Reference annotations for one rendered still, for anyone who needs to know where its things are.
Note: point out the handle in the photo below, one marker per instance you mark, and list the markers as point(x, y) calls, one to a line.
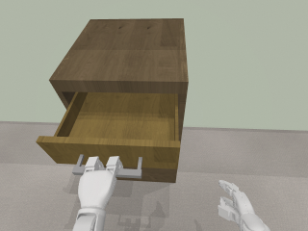
point(121, 173)

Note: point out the right robot forearm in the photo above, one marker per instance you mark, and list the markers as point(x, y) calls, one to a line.
point(251, 222)

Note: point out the drawer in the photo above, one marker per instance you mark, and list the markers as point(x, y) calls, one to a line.
point(125, 124)

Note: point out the cabinet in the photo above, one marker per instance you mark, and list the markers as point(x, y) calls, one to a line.
point(131, 55)

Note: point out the robot left hand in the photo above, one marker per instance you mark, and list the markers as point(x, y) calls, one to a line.
point(96, 187)

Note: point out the left robot forearm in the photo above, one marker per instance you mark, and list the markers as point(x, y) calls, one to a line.
point(90, 219)

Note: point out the robot right hand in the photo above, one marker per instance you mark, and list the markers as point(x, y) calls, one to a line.
point(239, 205)

